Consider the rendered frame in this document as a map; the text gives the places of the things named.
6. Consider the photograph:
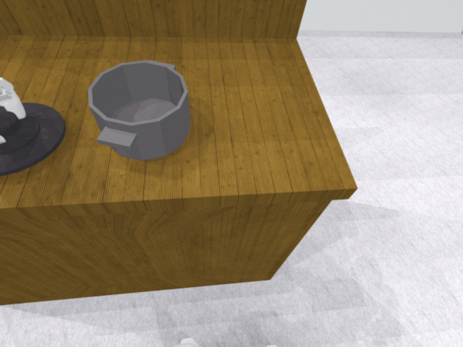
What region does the pot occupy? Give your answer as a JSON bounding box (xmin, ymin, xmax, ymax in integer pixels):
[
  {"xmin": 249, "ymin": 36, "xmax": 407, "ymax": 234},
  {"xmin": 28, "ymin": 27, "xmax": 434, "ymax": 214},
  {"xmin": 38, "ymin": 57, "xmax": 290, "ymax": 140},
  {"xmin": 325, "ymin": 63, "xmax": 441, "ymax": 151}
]
[{"xmin": 88, "ymin": 60, "xmax": 190, "ymax": 160}]

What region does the knob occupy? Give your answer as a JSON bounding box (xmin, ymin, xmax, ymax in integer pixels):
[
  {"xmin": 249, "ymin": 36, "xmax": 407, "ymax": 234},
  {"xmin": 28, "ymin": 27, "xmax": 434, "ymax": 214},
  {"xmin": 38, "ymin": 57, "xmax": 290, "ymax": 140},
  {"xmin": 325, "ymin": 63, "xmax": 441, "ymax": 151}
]
[{"xmin": 0, "ymin": 111, "xmax": 21, "ymax": 138}]

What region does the table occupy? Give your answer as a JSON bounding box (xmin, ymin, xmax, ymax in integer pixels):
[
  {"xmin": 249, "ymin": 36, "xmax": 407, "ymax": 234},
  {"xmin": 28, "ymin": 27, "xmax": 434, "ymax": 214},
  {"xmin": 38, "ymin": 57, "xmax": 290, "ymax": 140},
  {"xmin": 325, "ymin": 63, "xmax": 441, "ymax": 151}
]
[{"xmin": 0, "ymin": 0, "xmax": 358, "ymax": 305}]

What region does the lid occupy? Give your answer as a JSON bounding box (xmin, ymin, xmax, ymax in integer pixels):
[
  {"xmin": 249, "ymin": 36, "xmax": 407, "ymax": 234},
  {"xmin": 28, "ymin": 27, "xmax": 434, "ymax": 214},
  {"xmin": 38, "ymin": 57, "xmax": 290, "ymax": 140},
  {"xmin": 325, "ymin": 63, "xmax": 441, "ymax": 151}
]
[{"xmin": 0, "ymin": 103, "xmax": 66, "ymax": 176}]

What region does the left robot hand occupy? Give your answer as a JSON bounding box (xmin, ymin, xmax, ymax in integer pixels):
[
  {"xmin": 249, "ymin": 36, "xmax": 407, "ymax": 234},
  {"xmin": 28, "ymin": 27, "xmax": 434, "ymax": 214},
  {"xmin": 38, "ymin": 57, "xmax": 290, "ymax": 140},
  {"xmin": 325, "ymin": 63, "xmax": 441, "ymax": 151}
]
[{"xmin": 0, "ymin": 77, "xmax": 26, "ymax": 144}]

